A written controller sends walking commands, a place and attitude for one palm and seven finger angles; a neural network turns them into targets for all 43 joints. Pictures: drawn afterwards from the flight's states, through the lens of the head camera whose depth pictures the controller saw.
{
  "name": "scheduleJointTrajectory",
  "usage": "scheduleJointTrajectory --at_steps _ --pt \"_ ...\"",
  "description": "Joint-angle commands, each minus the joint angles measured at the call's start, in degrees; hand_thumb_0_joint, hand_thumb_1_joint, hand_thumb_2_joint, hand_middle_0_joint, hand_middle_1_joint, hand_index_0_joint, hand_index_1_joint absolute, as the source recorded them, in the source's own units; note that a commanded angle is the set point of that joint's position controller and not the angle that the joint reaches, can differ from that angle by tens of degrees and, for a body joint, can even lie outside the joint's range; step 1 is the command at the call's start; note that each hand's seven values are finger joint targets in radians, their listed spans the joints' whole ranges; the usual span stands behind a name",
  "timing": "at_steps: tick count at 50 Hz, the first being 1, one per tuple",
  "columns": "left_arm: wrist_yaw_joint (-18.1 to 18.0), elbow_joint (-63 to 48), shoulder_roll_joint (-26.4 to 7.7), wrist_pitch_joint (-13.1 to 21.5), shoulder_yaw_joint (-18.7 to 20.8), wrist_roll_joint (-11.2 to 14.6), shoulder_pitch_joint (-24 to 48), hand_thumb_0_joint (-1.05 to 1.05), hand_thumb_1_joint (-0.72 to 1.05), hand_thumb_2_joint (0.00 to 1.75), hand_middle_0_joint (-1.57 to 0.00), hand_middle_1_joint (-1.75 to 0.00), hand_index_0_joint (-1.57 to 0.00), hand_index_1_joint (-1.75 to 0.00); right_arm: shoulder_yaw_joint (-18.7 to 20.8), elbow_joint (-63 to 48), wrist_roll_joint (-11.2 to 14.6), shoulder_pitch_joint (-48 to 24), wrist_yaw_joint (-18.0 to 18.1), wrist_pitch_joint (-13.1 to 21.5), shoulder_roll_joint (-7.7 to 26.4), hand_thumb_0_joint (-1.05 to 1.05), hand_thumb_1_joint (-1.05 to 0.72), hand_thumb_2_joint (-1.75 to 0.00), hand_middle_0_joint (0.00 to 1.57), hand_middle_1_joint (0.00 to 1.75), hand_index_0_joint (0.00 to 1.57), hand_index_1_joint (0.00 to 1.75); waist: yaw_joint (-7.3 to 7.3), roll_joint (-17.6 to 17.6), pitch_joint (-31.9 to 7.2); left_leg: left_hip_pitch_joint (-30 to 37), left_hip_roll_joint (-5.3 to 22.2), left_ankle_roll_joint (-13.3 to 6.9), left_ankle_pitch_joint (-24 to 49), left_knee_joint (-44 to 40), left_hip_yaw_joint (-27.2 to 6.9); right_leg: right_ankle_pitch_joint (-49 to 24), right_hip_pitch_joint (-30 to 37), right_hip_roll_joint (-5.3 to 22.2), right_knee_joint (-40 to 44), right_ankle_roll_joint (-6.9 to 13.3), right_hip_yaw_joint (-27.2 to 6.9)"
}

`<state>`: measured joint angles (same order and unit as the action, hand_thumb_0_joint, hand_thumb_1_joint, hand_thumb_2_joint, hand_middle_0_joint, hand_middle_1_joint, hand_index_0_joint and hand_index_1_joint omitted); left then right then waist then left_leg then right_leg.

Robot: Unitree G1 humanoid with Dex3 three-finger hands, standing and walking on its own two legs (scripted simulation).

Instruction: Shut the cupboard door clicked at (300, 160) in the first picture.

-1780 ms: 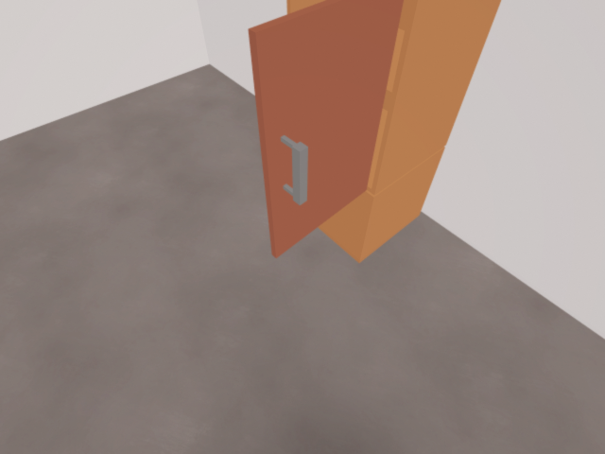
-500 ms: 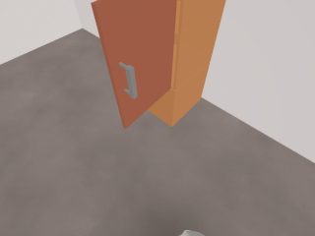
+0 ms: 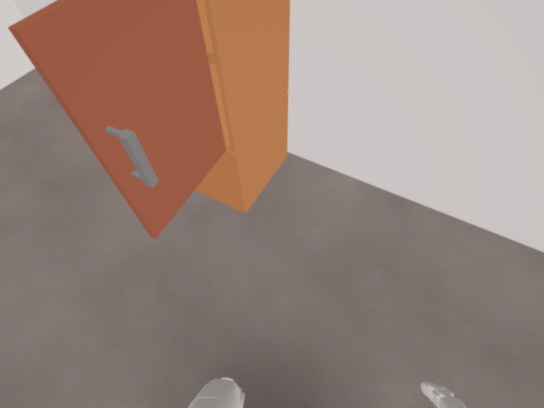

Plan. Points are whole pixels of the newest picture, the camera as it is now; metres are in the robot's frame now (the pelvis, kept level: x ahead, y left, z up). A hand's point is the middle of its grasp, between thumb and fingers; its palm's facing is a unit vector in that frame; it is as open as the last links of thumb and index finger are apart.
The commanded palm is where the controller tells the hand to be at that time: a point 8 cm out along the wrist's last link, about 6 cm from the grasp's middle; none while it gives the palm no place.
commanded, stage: walk around to get in front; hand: left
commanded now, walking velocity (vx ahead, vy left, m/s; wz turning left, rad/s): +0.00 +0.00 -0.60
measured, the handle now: (132, 157) +0.55 +0.36 -0.04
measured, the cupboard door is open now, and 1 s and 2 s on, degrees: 93 93 93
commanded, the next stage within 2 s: none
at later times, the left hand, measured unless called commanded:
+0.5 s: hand (151, 375) +0.16 +0.24 -0.17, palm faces -0.30 -0.93 -0.21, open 7.4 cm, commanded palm none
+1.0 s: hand (211, 353) +0.21 +0.14 -0.17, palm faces -0.57 -0.79 -0.22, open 7.4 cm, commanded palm none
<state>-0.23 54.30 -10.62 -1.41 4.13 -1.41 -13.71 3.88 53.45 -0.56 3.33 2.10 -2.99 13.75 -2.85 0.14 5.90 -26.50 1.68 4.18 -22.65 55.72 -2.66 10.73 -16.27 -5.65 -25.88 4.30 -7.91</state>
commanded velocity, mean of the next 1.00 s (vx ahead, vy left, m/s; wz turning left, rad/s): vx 0.00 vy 0.00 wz -0.60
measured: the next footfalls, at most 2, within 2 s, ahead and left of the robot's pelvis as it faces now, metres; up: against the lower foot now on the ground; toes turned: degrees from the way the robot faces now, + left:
left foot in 0.20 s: +0.05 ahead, +0.15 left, +0.00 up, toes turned -10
right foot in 0.64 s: -0.01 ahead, -0.08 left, +0.00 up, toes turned -31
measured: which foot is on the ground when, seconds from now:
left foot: up 0.00-0.18, down 0.20-0.64, up 0.66-1.00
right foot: down 0.00-0.20, up 0.22-0.62, down 0.64-1.00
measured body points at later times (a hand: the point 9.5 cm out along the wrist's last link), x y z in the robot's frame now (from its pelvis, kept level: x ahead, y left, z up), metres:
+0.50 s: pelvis +0.01 +0.06 +0.00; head +0.08 +0.07 +0.45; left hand +0.18 +0.29 -0.16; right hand -0.02 -0.20 -0.13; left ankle +0.01 +0.16 -0.74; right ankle -0.05 -0.09 -0.67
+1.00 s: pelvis +0.03 +0.03 -0.01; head +0.08 +0.00 +0.44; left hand +0.24 +0.18 -0.15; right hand -0.05 -0.23 -0.15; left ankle +0.12 +0.14 -0.71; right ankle -0.04 -0.06 -0.74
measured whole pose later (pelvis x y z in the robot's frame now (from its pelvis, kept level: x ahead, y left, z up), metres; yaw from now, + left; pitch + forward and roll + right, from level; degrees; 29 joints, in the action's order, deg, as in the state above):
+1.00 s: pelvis +0.03 +0.03 -0.01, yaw -38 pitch +1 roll +0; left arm 0.1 51.8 -11.8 -2.3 3.4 -1.4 -10.2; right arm 2.9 51.8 -0.3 7.8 1.5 -2.6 12.4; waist -0.6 0.7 5.8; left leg -24.6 2.6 4.8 -24.2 48.0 0.3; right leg 15.4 -15.7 -3.0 -29.9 1.0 -6.4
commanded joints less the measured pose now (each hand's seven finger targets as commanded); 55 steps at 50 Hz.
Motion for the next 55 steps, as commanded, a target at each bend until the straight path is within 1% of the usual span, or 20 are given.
scheduleJointTrajectory --at_steps 1,7,8,10,11,16,25,28,30,31,32,33,35,38,48,51,52,53,54,55 --pt "-0.9 -3.1 -12.6 0.9 3.2 -0.4 -4.8 0.0 0.9 0.9 -0.2 -0.3 -0.2 -0.3 0.7 -5.6 0.4 -1.6 0.0 1.9 4.1 0.0 -0.9 -0.9 0.2 0.3 0.2 0.3 -0.85 8.3 -9.1 -2.3 -1.0 -0.1 -2.5 -5.8 -0.4 -21.3 11.4 15.6 4.3 7.2 -20.7" --pt "-1.0 -5.1 -13.7 0.3 3.3 0.0 1.0 0.0 0.9 0.9 -0.2 -0.3 -0.2 -0.3 0.5 -4.8 1.1 5.8 0.4 2.8 4.7 0.0 -0.9 -0.9 0.2 0.3 0.2 0.3 3.21 8.3 -11.7 13.4 -2.3 -1.7 4.6 -26.5 -0.6 -19.4 4.1 12.2 0.0 3.3 -21.0" --pt "-1.0 -5.7 -12.4 0.2 3.1 0.4 2.4 0.0 0.9 0.9 -0.2 -0.3 -0.2 -0.3 0.7 -3.8 1.0 9.2 0.7 3.4 6.0 0.0 -0.9 -0.9 0.2 0.3 0.2 0.3 5.05 5.7 -13.1 23.3 0.6 -2.2 9.7 -33.8 -1.6 -12.2 -2.9 9.3 -2.9 0.5 -17.8" --pt "0.2 -7.6 -8.9 0.1 2.0 0.8 3.0 0.0 0.9 0.9 -0.2 -0.3 -0.2 -0.3 2.0 -5.0 -0.4 10.1 1.1 3.8 14.3 0.0 -0.9 -0.9 0.2 0.3 0.2 0.3 4.82 -16.5 -9.9 28.7 25.7 -11.6 19.9 -42.3 -24.3 25.2 -19.4 -0.2 -24.0 -6.2 1.1" --pt "0.4 -7.8 -10.8 0.0 2.3 0.1 3.7 0.0 0.9 0.9 -0.2 -0.3 -0.2 -0.3 1.2 -6.0 -0.8 8.6 1.1 3.3 12.8 0.0 -0.9 -0.9 0.2 0.3 0.2 0.3 4.23 -9.8 -7.4 22.8 27.1 -14.9 26.0 -39.9 -22.1 23.8 -18.0 3.4 -31.9 -7.0 0.8" --pt "2.0 -5.0 -9.1 -1.1 2.5 -0.2 0.7 0.0 0.9 0.9 -0.2 -0.3 -0.2 -0.3 -0.9 -7.2 -0.9 5.6 1.4 3.7 7.6 0.0 -0.9 -0.9 0.2 0.3 0.2 0.3 0.75 -8.3 -6.1 21.3 14.6 -10.0 41.0 -35.2 -0.5 13.2 -18.3 5.7 -44.3 -8.6 6.0" --pt "2.7 -7.3 -6.6 -1.0 0.4 0.1 10.0 0.0 0.9 0.9 -0.2 -0.3 -0.2 -0.3 0.6 -3.0 -1.1 15.3 0.5 3.4 9.9 0.0 -0.9 -0.9 0.2 0.3 0.2 0.3 5.65 -13.0 -7.0 26.3 16.1 -10.4 45.6 -31.4 6.4 13.5 -11.4 6.6 -21.9 -7.2 12.8" --pt "2.6 -7.0 -7.1 -0.7 0.3 0.2 9.6 0.0 0.9 0.9 -0.2 -0.3 -0.2 -0.3 1.0 -2.9 -1.1 15.0 0.3 3.3 10.9 0.0 -0.9 -0.9 0.2 0.3 0.2 0.3 5.11 -14.4 -7.0 24.0 17.7 -9.7 44.8 -29.3 6.8 13.2 -5.7 6.0 -14.5 -5.5 13.5" --pt "2.3 -5.7 -8.3 -0.2 0.8 0.2 4.5 0.0 0.9 0.9 -0.2 -0.3 -0.2 -0.3 1.3 -3.4 -0.7 13.0 0.0 3.2 11.5 0.0 -0.9 -0.9 0.2 0.3 0.2 0.3 1.88 -11.1 -8.8 20.2 16.8 -6.8 40.5 -22.9 9.4 3.3 4.0 5.8 -3.7 -4.2 13.8" --pt "1.9 -4.2 -11.3 0.4 1.4 -0.1 -0.3 0.0 0.9 0.9 -0.2 -0.3 -0.2 -0.3 1.3 -4.0 -0.1 12.7 -0.4 3.1 10.5 0.0 -0.9 -0.9 0.2 0.3 0.2 0.3 -0.48 -4.1 -11.7 13.4 14.7 -4.1 34.6 -14.5 11.9 -8.5 15.2 9.0 1.9 -2.4 9.8" --pt "0.8 -2.9 -18.1 1.1 2.9 -0.6 -5.5 0.0 0.9 0.9 -0.2 -0.3 -0.2 -0.3 0.1 -6.4 0.4 10.6 -0.6 3.0 5.5 0.0 -0.9 -0.9 0.2 0.3 0.2 0.3 -3.0 15.5 -13.8 -3.6 6.0 -0.4 -2.4 0.4 15.8 -33.3 26.6 24.8 3.6 3.7 -11.6" --pt "0.0 -2.0 -20.0 0.8 3.1 0.4 -7.5 0.0 0.9 0.9 -0.2 -0.3 -0.2 -0.3 -0.2 -7.3 0.2 8.3 0.0 2.1 6.3 0.0 -0.9 -0.9 0.2 0.3 0.2 0.3 -3.84 17.0 -14.0 -7.7 2.8 0.1 -17.6 9.8 7.7 -45.9 23.6 29.8 2.1 9.2 -15.7" --pt "-1.0 -4.0 -15.9 0.7 2.7 0.3 -1.7 0.0 0.9 0.9 -0.2 -0.3 -0.2 -0.3 -0.2 -5.8 0.2 8.9 0.2 1.6 5.7 0.0 -0.9 -0.9 0.2 0.3 0.2 0.3 -0.77 15.6 -10.1 -10.1 5.3 0.0 -10.1 13.1 2.2 -29.8 17.8 24.5 4.0 8.8 -11.4" --pt "-1.1 -6.1 -12.9 0.7 1.7 0.5 3.9 0.0 0.9 0.9 -0.2 -0.3 -0.2 -0.3 0.2 -4.1 -0.1 8.4 -0.6 1.0 5.5 0.0 -0.9 -0.9 0.2 0.3 0.2 0.3 2.13 8.5 -7.5 -5.7 4.7 1.2 -1.6 11.1 2.6 -26.6 9.8 18.9 4.0 6.0 -5.9" --pt "-0.4 -6.6 -14.2 0.5 2.8 -0.2 2.6 0.0 0.9 0.9 -0.2 -0.3 -0.2 -0.3 0.3 -5.7 0.4 6.1 -0.3 2.1 3.7 0.0 -0.9 -0.9 0.2 0.3 0.2 0.3 1.67 9.7 -8.8 1.9 0.4 0.6 -2.4 -10.1 3.7 -21.8 7.4 16.8 2.3 6.9 -12.8" --pt "-0.5 -6.6 -13.1 0.1 2.9 0.1 4.9 0.0 0.9 0.9 -0.2 -0.3 -0.2 -0.3 0.3 -4.3 0.7 11.2 0.1 2.9 4.1 0.0 -0.9 -0.9 0.2 0.3 0.2 0.3 4.58 9.1 -10.1 13.1 -0.5 0.0 6.4 -25.0 3.6 -19.8 1.9 14.2 -2.4 3.1 -13.3" --pt "-0.4 -7.2 -11.5 -0.2 2.4 0.6 5.6 0.0 0.9 0.9 -0.2 -0.3 -0.2 -0.3 0.6 -3.2 0.5 14.4 0.4 3.5 6.2 0.0 -0.9 -0.9 0.2 0.3 0.2 0.3 6.05 3.8 -11.3 21.8 3.1 -0.9 11.4 -33.5 1.7 -12.2 -4.2 10.7 -6.1 0.3 -9.7" --pt "0.1 -8.2 -7.5 -0.5 1.8 1.3 3.6 0.0 0.9 0.9 -0.2 -0.3 -0.2 -0.3 1.4 -3.6 -0.5 15.1 0.5 4.1 12.0 0.0 -0.9 -0.9 0.2 0.3 0.2 0.3 5.53 -13.6 -11.5 28.0 18.2 -5.9 15.0 -39.7 -14.6 10.0 -14.9 2.1 -16.3 -4.0 -1.6" --pt "0.5 -8.9 -8.1 -0.6 1.6 0.8 5.1 0.0 0.9 0.9 -0.2 -0.3 -0.2 -0.3 1.9 -4.2 -0.8 16.3 0.8 3.7 14.8 0.0 -0.9 -0.9 0.2 0.3 0.2 0.3 6.18 -16.5 -10.0 23.7 27.8 -11.9 22.1 -41.0 -21.6 26.1 -16.8 2.0 -30.1 -5.9 4.1" --pt "0.8 -8.8 -9.3 -0.7 2.1 0.2 4.9 0.0 0.9 0.9 -0.2 -0.3 -0.2 -0.3 1.2 -5.5 -1.5 14.0 0.9 3.4 13.6 0.0 -0.9 -0.9 0.2 0.3 0.2 0.3 5.01 -9.7 -7.8 17.7 27.2 -14.2 21.5 -40.3 -18.0 24.5 -15.2 5.1 -37.7 -5.9 2.4"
